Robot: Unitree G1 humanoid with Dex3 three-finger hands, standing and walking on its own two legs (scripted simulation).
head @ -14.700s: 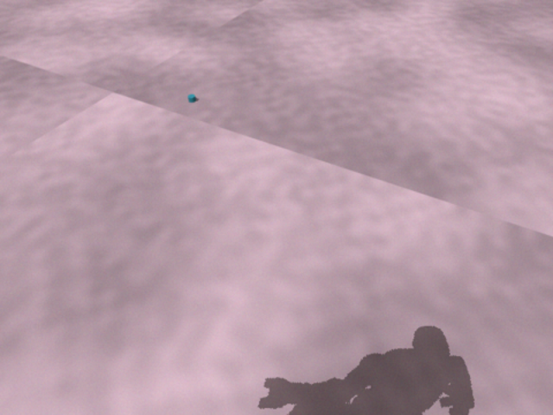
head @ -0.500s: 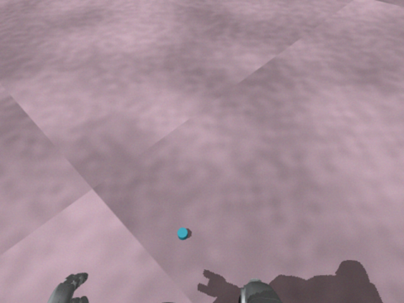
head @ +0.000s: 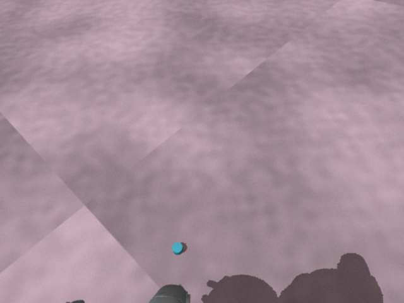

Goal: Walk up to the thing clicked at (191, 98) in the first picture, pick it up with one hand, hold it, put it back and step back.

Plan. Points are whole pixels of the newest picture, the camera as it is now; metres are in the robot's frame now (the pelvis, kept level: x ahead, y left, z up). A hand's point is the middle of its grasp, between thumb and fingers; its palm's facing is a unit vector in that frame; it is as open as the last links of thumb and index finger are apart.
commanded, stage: walk up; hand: left
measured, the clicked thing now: (177, 248) +0.43 +0.19 -0.75
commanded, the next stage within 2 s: none
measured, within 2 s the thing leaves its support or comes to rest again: neither
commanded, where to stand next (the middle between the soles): +0.08 +0.01 m, yaw +0 degrees
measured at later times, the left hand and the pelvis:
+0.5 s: hand out of the picture -0.01 +0.27 -0.16, palm faces -0.05 -0.92 -0.39, open 7.4 cm; pelvis -0.04 +0.00 -0.02, yaw -4 degrees
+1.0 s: hand out of the picture +0.05 +0.26 -0.13, palm faces +0.00 -0.91 -0.41, open 7.4 cm; pelvis -0.02 -0.01 +0.00, yaw +0 degrees
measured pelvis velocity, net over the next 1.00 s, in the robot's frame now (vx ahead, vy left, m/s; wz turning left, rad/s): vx -0.02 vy -0.01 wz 0.00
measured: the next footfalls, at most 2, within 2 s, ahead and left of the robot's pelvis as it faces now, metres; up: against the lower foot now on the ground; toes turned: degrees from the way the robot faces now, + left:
left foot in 0.12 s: +0.13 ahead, +0.14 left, +0.00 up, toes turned +1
right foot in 0.38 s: +0.06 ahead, -0.11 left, +0.00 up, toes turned -1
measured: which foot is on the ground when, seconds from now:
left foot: up 0.00-0.10, down 0.12-0.80, up 0.82-1.00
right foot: down 0.00-0.14, up 0.16-0.36, down 0.38-1.00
